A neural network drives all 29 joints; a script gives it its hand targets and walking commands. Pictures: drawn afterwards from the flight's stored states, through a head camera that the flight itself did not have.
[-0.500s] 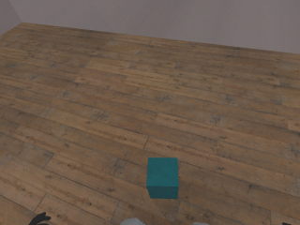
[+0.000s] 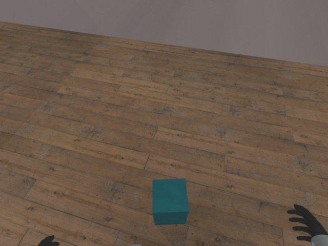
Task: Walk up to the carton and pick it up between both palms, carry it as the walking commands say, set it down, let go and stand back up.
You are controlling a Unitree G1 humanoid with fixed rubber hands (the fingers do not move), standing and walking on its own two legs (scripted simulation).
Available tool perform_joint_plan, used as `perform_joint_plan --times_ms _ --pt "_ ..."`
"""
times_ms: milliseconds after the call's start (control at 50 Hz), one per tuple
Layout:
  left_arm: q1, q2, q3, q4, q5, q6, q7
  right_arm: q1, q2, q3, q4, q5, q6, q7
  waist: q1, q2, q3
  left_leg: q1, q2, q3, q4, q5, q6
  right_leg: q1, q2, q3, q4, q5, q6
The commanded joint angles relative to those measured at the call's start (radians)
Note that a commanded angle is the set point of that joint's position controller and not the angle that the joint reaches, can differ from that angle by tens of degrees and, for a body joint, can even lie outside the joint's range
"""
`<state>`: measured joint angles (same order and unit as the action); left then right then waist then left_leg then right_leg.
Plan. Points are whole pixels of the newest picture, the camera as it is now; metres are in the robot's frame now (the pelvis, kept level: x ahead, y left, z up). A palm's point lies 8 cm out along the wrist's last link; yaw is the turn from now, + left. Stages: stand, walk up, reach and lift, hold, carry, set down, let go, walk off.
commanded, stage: walk up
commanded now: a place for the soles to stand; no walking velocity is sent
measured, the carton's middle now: (169, 202) +0.41 +0.02 -0.63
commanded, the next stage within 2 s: reach and lift in 0.84 s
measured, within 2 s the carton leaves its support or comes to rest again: neither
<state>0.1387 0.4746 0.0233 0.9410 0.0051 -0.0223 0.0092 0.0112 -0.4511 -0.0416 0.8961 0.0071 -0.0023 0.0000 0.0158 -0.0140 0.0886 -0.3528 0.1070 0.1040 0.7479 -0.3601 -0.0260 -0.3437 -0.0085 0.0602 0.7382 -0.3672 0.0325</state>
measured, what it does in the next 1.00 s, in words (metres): stands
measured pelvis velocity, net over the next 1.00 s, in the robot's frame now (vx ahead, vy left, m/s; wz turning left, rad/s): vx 0.01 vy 0.01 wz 0.04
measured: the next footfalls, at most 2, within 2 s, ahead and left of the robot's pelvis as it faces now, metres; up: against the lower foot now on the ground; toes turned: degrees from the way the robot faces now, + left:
none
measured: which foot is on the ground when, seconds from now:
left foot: down 0.00-1.00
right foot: down 0.00-1.00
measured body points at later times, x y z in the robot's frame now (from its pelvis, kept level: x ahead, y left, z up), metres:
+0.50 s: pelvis +0.01 +0.00 +0.02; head +0.03 -0.01 +0.47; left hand +0.15 +0.33 -0.08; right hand +0.11 -0.33 -0.10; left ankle +0.02 +0.14 -0.71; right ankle +0.02 -0.15 -0.71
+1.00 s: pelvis +0.01 +0.01 +0.01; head +0.08 +0.01 +0.46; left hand +0.18 +0.33 -0.07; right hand +0.19 -0.31 -0.08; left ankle +0.02 +0.14 -0.71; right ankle +0.02 -0.15 -0.71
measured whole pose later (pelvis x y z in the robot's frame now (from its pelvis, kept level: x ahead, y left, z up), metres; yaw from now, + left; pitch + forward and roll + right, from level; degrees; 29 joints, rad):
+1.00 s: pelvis +0.01 +0.01 +0.01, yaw +2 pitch +2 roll +0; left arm 0.05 0.36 0.14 0.65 0.09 0.15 -0.06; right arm 0.08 -0.37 -0.20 0.62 -0.07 0.14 0.04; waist -0.01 0.01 0.13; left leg -0.36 0.03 0.06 0.60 -0.28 -0.01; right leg -0.35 -0.06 0.04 0.61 -0.30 0.06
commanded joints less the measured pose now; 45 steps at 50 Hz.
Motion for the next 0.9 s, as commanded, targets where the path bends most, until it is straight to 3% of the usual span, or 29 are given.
perform_joint_plan --times_ms 0,100,120,200,420,820,840,880 --pt "-0.007 0.181 0.034 -0.018 0.004 -0.01 0.003 -0.031 -0.188 -0.039 -0.019 0.003 -0.005 -0.001 -0.015 0.052 -0.119 0.107 0.075 -0.11 -0.183 0.095 0.088 -0.019 -0.068 0.08 -0.118 0.273 -0.102" --pt "-0.034 0.182 0.029 0.003 0.004 -0.009 0.0 -0.041 -0.186 -0.034 0.017 0.004 -0.005 0.003 -0.016 0.014 -0.12 0.137 0.063 -0.1 -0.212 0.074 0.082 -0.015 -0.074 0.105 -0.172 0.261 -0.1" --pt "0.0 0.191 0.028 0.01 0.012 -0.023 0.008 -0.03 -0.182 -0.035 0.017 -0.01 0.001 0.009 -0.018 0.034 -0.145 0.144 0.051 -0.091 -0.218 -0.005 0.08 0.004 -0.081 0.124 -0.206 0.191 -0.101" --pt "-0.044 0.188 0.024 0.008 0.017 -0.033 0.012 -0.02 -0.165 -0.033 0.045 -0.011 0.003 0.021 -0.032 -0.031 -0.098 0.16 0.025 -0.094 -0.247 -0.028 0.071 -0.036 -0.095 0.163 -0.28 0.118 -0.102" --pt "-0.051 0.167 0.019 0.026 0.007 -0.026 0.011 0.011 -0.164 -0.028 0.08 -0.012 -0.003 0.02 -0.019 -0.015 -0.12 0.192 0.04 -0.082 -0.305 0.119 0.076 0.059 -0.073 0.106 -0.263 0.309 -0.083" --pt "-0.032 0.17 0.02 0.033 0.013 -0.02 0.017 -0.005 -0.159 -0.051 0.049 -0.013 0.015 0.02 -0.023 0.022 -0.115 0.233 0.049 -0.063 -0.295 0.127 0.088 0.047 -0.057 0.09 -0.249 0.363 -0.079" --pt "-0.27 0.058 0.144 -0.317 0.033 0.015 -0.038 -0.053 -0.06 -0.112 -0.302 -0.008 0.029 0.023 -0.002 0.061 -0.039 -0.035 -0.179 -0.04 -0.255 0.154 -0.013 -0.082 0.039 -0.071 -0.235 0.171 -0.029" --pt "-0.135 0.054 0.149 -0.325 0.064 0.12 -0.058 -0.014 -0.077 -0.151 -0.326 -0.043 0.102 0.035 0.008 0.005 -0.007 0.144 -0.161 -0.013 -0.21 0.166 -0.011 -0.228 0.026 -0.12 -0.289 0.091 -0.04"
